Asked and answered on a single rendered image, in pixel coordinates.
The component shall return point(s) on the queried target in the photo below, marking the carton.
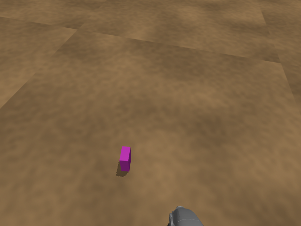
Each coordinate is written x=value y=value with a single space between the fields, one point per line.
x=125 y=158

